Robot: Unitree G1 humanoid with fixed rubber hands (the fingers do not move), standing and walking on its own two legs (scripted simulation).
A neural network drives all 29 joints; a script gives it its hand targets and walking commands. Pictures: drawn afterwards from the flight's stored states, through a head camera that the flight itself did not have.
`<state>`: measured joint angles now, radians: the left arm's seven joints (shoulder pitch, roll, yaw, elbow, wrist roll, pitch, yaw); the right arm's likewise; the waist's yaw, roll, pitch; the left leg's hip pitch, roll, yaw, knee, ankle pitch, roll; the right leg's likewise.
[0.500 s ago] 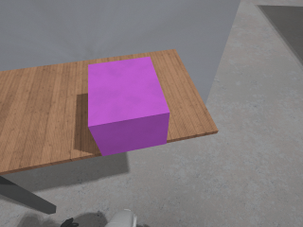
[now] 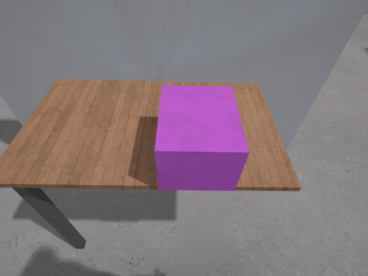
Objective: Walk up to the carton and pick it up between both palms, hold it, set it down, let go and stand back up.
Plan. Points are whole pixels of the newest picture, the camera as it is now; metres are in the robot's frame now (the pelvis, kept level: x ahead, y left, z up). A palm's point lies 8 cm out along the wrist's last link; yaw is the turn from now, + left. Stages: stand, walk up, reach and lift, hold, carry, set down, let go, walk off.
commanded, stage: walk up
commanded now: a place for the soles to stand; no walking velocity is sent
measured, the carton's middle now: (197, 135) +0.50 -0.03 +0.01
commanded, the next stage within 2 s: reach and lift in 1.52 s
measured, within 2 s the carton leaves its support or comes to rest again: neither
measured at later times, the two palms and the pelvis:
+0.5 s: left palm out of the picture +0.06 +0.26 -0.13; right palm out of the picture +0.10 -0.24 -0.11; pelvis +0.01 +0.01 +0.01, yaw +5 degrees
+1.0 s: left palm out of the picture +0.00 +0.22 -0.13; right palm out of the picture +0.11 -0.24 -0.11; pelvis +0.00 -0.03 +0.01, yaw +11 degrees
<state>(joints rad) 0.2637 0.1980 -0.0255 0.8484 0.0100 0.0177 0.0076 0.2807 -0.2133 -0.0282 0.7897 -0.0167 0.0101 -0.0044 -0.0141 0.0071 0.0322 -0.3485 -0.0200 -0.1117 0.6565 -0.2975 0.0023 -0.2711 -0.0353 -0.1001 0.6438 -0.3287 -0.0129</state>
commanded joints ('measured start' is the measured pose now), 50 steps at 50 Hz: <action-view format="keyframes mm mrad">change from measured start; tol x16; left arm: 1 -66 157 32 -51 -9 -20 -5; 50 -14 185 20 95 -7 -6 -7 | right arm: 1 49 -111 -12 -12 -4 -40 3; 50 -2 -118 31 60 12 -46 -21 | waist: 1 -19 -104 90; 28 15 148 -73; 35 -5 -127 5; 50 8 17 -3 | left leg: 1 68 29 -51 -87 101 53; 24 -17 159 -319 -190 432 119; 28 -19 177 -364 -215 293 143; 35 -38 -31 35 171 -117 23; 40 76 87 -118 -123 275 66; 50 14 64 -76 -183 156 51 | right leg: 1 -154 -152 169 -361 -236 -59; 16 155 -71 20 -177 7 -35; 26 62 -9 31 -20 -57 -8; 34 -3 -302 196 -345 96 -172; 50 102 -148 51 -322 -27 -61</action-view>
